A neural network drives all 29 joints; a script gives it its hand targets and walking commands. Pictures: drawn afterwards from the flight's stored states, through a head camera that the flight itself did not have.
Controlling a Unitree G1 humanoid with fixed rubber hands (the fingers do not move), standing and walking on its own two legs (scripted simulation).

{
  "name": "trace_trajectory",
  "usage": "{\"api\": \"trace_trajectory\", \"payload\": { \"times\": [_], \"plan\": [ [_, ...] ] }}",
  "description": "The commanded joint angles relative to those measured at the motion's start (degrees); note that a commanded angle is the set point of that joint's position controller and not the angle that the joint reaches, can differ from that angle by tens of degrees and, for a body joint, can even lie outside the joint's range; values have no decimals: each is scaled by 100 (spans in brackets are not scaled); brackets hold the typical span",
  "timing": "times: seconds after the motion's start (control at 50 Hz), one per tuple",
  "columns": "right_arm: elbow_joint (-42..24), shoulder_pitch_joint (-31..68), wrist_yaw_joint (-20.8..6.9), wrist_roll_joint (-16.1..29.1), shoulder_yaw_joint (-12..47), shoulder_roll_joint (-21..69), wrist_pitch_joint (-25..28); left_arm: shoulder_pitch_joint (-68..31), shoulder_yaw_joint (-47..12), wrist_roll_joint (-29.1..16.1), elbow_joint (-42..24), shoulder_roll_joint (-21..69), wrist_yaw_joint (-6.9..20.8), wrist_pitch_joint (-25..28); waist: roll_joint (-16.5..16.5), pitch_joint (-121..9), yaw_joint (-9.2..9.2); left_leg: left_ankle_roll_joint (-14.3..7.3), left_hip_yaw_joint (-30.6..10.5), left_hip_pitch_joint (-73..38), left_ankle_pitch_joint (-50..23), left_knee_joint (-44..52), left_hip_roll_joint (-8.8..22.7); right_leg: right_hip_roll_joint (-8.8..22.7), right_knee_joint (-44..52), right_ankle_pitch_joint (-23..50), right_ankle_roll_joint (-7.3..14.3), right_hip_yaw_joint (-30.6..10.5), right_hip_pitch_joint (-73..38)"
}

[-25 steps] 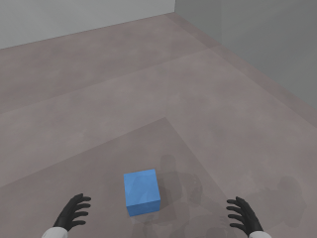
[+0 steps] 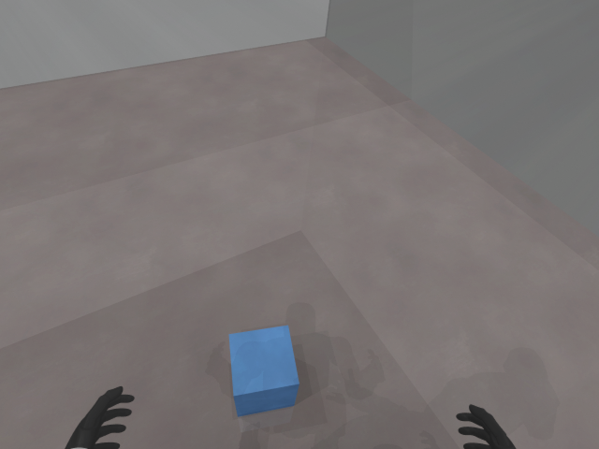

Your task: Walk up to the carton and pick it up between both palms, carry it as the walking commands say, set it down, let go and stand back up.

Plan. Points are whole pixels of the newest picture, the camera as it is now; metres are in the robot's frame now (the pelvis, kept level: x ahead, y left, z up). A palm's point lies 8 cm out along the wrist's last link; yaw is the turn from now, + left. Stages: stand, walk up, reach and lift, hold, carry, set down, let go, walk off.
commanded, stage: stand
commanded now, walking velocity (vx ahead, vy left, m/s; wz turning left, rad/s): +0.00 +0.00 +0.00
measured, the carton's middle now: (262, 371) +0.44 +0.07 -0.66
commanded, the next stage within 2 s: none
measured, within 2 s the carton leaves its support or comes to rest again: neither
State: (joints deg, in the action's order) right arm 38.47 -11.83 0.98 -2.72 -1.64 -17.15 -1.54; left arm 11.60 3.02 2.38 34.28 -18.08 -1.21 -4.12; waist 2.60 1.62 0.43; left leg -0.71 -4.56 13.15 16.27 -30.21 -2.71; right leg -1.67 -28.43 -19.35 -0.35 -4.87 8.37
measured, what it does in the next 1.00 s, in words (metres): stands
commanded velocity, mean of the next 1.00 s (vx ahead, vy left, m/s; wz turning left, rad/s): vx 0.00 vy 0.00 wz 0.00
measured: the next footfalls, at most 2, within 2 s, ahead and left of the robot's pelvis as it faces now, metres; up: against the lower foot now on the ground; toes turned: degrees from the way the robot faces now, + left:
none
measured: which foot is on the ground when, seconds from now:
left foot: down 0.00-1.00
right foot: down 0.00-1.00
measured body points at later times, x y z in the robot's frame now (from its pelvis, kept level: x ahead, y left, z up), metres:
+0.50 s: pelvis +0.01 +0.01 +0.00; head +0.02 +0.02 +0.45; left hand +0.14 +0.30 -0.11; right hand +0.13 -0.29 -0.09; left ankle +0.00 +0.11 -0.74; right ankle -0.04 -0.13 -0.74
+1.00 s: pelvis -0.01 +0.00 +0.01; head +0.00 +0.01 +0.46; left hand +0.10 +0.30 -0.11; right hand +0.10 -0.31 -0.10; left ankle +0.00 +0.11 -0.74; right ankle -0.04 -0.13 -0.74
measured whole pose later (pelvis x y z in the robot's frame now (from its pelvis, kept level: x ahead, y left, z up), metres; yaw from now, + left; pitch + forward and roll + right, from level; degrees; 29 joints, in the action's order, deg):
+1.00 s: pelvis -0.01 +0.00 +0.01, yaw -1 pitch -2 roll +0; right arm 56.1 -7.5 1.0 -1.1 -0.6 -20.7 -0.1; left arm 9.7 0.2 1.6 53.8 -21.4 -1.6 0.3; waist 1.5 1.7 -0.2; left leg -0.9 -4.0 8.4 12.3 -23.0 -2.3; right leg -1.4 -21.0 -15.0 -0.5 -5.6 3.8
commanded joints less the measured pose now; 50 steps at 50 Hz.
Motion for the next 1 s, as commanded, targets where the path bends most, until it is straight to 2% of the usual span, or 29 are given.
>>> {"api": "trace_trajectory", "payload": {
  "times": [0.0,0.1,0.3,0.98],
  "plan": [
    [-200,345,30,16,-241,-809,162,-210,146,17,-154,-689,-12,295,-400,-419,-17,-6,-324,-78,-1144,554,537,340,364,1109,-18,-180,-25],
    [110,291,56,39,-258,-953,155,-172,83,-6,206,-803,-58,369,-413,-525,-86,-9,-307,-446,-1924,429,598,387,367,1653,-1,-211,9],
    [551,394,75,71,-213,-1106,168,-139,-3,-34,726,-942,-94,419,-274,-457,-65,-30,-340,-602,-2235,514,642,456,464,1990,10,-245,-106],
    [1529,645,26,167,-73,-1329,204,-342,-111,-85,1715,-1211,-55,508,-239,-134,-75,-61,-470,-668,-1342,1046,729,613,1053,1413,58,-406,-140]
  ]
}}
